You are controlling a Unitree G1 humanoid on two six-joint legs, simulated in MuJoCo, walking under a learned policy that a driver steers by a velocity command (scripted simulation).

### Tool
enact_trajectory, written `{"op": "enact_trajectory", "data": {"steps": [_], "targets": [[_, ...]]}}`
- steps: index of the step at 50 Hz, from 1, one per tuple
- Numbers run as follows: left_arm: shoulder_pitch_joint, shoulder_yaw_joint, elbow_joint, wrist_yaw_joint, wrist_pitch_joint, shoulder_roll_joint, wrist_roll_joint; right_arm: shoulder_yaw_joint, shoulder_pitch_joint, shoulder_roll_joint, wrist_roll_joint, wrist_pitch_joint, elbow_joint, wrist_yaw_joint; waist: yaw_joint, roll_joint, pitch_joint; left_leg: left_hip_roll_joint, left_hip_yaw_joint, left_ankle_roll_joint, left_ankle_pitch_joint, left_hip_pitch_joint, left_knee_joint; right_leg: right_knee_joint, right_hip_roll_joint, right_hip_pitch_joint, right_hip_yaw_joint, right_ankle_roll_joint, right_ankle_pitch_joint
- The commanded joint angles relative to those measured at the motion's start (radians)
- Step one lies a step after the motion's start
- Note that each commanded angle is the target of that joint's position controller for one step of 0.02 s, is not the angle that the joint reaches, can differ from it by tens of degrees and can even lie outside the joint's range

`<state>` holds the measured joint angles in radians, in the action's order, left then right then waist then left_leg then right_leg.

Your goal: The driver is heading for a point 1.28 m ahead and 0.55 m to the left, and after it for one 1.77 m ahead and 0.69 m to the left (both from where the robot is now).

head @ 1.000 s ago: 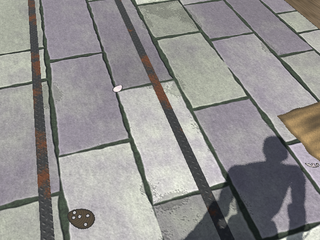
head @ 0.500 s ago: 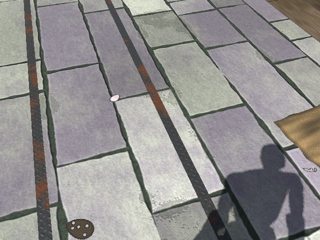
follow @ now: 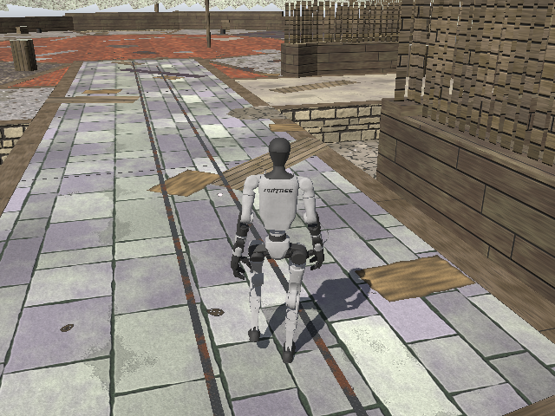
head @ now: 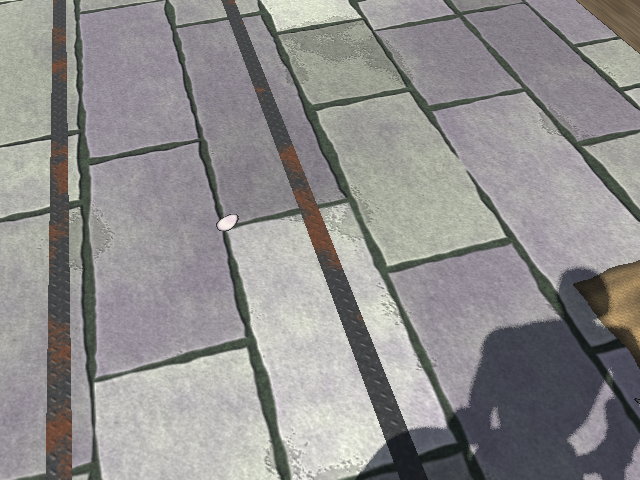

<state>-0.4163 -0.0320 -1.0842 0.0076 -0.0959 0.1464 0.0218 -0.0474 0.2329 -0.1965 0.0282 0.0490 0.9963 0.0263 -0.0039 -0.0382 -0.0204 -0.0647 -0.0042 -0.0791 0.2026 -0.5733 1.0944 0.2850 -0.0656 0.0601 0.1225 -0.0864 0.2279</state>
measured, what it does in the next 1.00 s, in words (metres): walks ahead, turning left: left foot, then right foot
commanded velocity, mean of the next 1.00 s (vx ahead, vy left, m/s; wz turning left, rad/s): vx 0.49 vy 0.00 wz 0.51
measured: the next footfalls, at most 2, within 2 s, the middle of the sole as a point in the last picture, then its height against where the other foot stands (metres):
left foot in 0.28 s outside the picture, level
right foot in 0.84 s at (321, 403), level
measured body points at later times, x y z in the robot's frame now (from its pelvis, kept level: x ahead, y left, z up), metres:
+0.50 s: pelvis +0.27 +0.06 -0.01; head +0.30 +0.07 +0.44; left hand +0.33 +0.32 -0.13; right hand +0.36 -0.20 -0.14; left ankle +0.27 +0.08 -0.75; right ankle +0.34 -0.11 -0.66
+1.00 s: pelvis +0.56 +0.09 -0.01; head +0.59 +0.09 +0.44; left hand +0.54 +0.38 -0.11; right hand +0.75 -0.12 -0.14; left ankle +0.43 +0.14 -0.65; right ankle +0.65 +0.03 -0.75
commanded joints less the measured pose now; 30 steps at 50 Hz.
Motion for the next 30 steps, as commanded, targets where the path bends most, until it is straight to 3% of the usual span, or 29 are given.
{"op": "enact_trajectory", "data": {"steps": [1,4,8,11,13,14,15,16,17,18,19,21,23,25,30], "targets": [[-0.082,-0.01,0.02,0.009,-0.019,0.1,0.003,-0.005,-0.014,-0.019,-0.003,-0.013,-0.039,0.008,-0.005,0.089,-0.116,-0.007,0.011,0.006,-0.085,-0.154,-0.054,-0.176,0.278,0.008,-0.141,-0.067,-0.273],[-0.085,-0.002,0.026,0.015,-0.024,0.089,0.0,0.004,-0.141,0.0,-0.004,-0.008,-0.089,0.013,0.01,0.096,-0.13,0.013,-0.041,0.008,-0.17,-0.127,-0.244,-0.17,0.26,0.002,-0.05,-0.051,-0.402],[-0.125,-0.006,0.013,0.029,-0.026,0.115,-0.003,0.01,-0.249,0.002,-0.004,-0.005,-0.143,0.019,0.03,0.103,-0.132,0.043,-0.127,-0.024,-0.179,-0.046,-0.439,-0.13,0.284,-0.082,0.021,-0.039,-0.592],[-0.106,-0.016,0.016,0.043,-0.021,0.155,-0.001,-0.009,-0.159,-0.033,-0.001,-0.002,-0.13,0.009,-0.022,0.133,-0.053,0.12,-0.18,-0.084,-0.077,0.088,-0.47,0.067,0.302,-0.178,0.073,-0.02,-1.021],[-0.079,-0.028,0.032,0.044,-0.005,0.186,0.005,-0.034,0.034,-0.074,0.002,0.003,-0.073,0.003,-0.1,0.154,0.058,0.17,-0.178,-0.135,-0.014,0.286,-0.514,0.365,0.312,-0.167,0.086,-0.024,-1.075],[-0.055,-0.032,0.048,0.035,-0.001,0.198,0.001,-0.054,0.15,-0.111,0.014,0.007,-0.041,-0.001,-0.163,0.134,0.109,0.154,-0.12,-0.171,-0.017,0.466,-0.602,0.594,0.292,-0.051,0.1,-0.012,-0.896],[-0.042,-0.025,0.092,0.023,-0.004,0.15,0.002,-0.082,0.221,-0.2,0.02,0.005,-0.039,-0.009,-0.175,0.002,0.191,-0.086,0.194,-0.243,0.037,0.669,-0.616,0.938,0.216,0.182,0.101,0.008,-0.32],[-0.055,-0.022,0.164,0.004,-0.008,0.102,-0.023,-0.093,0.184,-0.259,0.01,-0.008,-0.059,-0.003,-0.099,-0.17,0.264,-0.302,0.78,-0.42,0.041,0.868,-0.783,1.243,-0.01,0.564,-0.044,0.047,0.314],[0.063,-0.028,0.19,-0.001,-0.019,0.153,-0.009,-0.087,0.146,-0.233,-0.012,-0.014,-0.056,-0.007,-0.099,-0.012,0.164,-0.266,0.678,-0.374,0.093,0.8,-0.836,1.224,0.075,0.684,-0.172,0.03,0.201],[0.114,-0.029,0.215,-0.005,-0.033,0.162,-0.014,-0.075,0.093,-0.186,-0.016,-0.012,-0.064,-0.013,-0.074,0.032,0.069,-0.243,0.559,-0.326,0.031,0.678,-0.857,1.144,0.115,0.684,-0.167,0.027,0.107],[0.11,-0.03,0.205,-0.002,-0.035,0.155,-0.012,-0.063,0.057,-0.144,-0.012,-0.006,-0.066,-0.014,-0.026,0.115,0.008,-0.198,0.466,-0.28,-0.108,0.559,-0.873,1.053,0.148,0.624,-0.164,0.034,0.068],[0.085,-0.028,0.207,-0.003,0.003,0.13,0.019,-0.047,0.03,-0.111,-0.022,0.012,-0.074,-0.026,0.03,0.103,0.001,-0.113,0.329,-0.234,-0.274,0.429,-0.881,0.943,0.176,0.508,-0.168,0.068,0.065],[0.1,-0.028,0.225,-0.011,0.035,0.121,0.029,-0.049,0.068,-0.135,-0.03,0.03,-0.066,-0.028,0.039,0.071,0.002,-0.075,0.276,-0.225,-0.381,0.402,-0.881,0.873,0.176,0.5,-0.146,0.096,0.061],[0.178,-0.028,0.263,-0.016,0.05,0.128,0.028,-0.054,0.108,-0.163,-0.032,0.033,-0.065,-0.028,0.024,0.038,-0.013,-0.046,0.253,-0.203,-0.396,0.395,-0.892,0.791,0.176,0.545,-0.125,0.119,-0.009],[0.398,-0.027,0.355,-0.025,0.058,0.148,0.021,-0.052,0.227,-0.165,-0.03,0.021,-0.069,-0.027,-0.057,-0.019,-0.027,-0.027,0.284,-0.134,-0.422,0.507,-0.877,0.586,0.152,0.666,-0.116,0.135,-0.183]]}}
